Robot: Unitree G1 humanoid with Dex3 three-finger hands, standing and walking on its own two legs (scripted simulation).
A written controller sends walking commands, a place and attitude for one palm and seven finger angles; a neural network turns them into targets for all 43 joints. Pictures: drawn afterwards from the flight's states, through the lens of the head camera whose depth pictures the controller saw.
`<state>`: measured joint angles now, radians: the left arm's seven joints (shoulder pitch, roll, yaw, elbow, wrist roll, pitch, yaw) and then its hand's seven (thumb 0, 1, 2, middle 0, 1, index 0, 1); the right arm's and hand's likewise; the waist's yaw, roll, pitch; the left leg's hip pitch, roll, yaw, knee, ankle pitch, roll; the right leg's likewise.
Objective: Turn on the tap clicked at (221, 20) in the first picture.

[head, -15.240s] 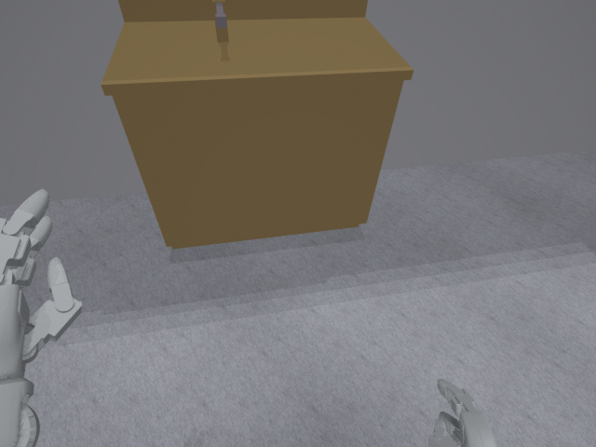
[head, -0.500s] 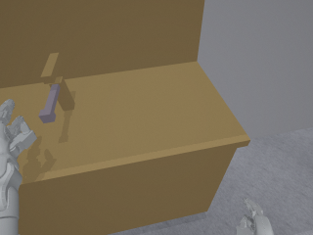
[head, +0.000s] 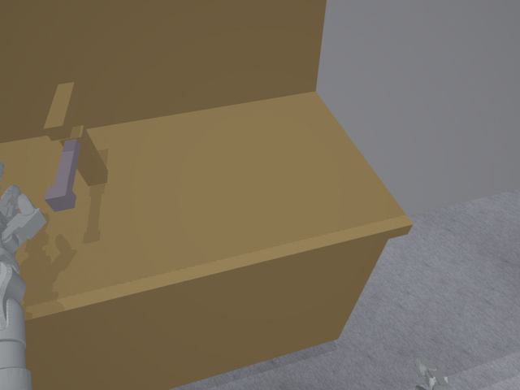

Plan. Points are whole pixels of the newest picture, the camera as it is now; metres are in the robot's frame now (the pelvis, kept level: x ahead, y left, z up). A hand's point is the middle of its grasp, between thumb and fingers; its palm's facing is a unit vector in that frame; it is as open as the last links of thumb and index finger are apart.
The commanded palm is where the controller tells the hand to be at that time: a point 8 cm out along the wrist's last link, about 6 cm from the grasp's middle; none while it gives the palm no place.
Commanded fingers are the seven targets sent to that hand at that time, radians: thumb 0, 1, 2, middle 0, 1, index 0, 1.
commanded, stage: reach beside the lever's end, fingers flat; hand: left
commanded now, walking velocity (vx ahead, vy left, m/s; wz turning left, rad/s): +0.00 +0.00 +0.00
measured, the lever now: (61, 198) +0.35 +0.32 +0.13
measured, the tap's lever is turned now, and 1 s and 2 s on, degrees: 0 2 21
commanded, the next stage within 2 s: push the lever round in 0.26 s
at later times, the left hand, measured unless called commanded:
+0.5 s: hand (36, 220) +0.31 +0.34 +0.13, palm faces +0.52 -0.85 -0.09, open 7.8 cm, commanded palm +0.26 +0.37 +0.12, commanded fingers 0.00 0.90 0.90 -0.15 -0.15 -0.15 -0.15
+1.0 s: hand (59, 220) +0.31 +0.30 +0.13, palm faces +0.53 -0.85 -0.08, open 7.7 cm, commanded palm +0.27 +0.34 +0.12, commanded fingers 0.00 0.90 0.90 -0.15 -0.15 -0.15 -0.15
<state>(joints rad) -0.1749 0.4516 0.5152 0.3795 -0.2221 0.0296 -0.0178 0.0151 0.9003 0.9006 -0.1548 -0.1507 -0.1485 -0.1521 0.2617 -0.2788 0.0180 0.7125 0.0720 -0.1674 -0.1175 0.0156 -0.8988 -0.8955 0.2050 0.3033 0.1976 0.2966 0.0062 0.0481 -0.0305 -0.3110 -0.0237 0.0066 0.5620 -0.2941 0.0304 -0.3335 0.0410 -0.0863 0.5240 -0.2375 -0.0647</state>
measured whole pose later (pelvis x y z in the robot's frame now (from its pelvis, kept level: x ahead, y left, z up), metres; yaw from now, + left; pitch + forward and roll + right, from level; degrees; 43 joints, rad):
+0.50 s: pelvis +0.00 +0.01 +0.00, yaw +1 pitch +2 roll -1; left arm -0.17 0.41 0.47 0.33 -0.22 0.03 -0.01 0.02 0.90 0.90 -0.15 -0.15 -0.15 -0.15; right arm 0.20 -0.26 0.03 0.70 0.07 -0.17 -0.12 0.01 -0.90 -0.90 0.21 0.30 0.20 0.30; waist 0.04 0.04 -0.03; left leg -0.30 -0.04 -0.01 0.56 -0.29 0.04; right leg -0.31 0.03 -0.10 0.52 -0.24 -0.06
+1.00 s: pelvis +0.00 -0.01 +0.00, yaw +1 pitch +1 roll +0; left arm -0.15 0.35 0.43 0.27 -0.22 0.06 0.07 0.01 0.92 0.91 -0.15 -0.15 -0.15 -0.15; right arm 0.21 -0.26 0.03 0.72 0.07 -0.13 -0.12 0.02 -0.90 -0.90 0.20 0.30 0.20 0.30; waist 0.03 0.05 -0.03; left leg -0.28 -0.03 -0.01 0.55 -0.28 0.02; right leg -0.30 0.04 -0.10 0.52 -0.24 -0.07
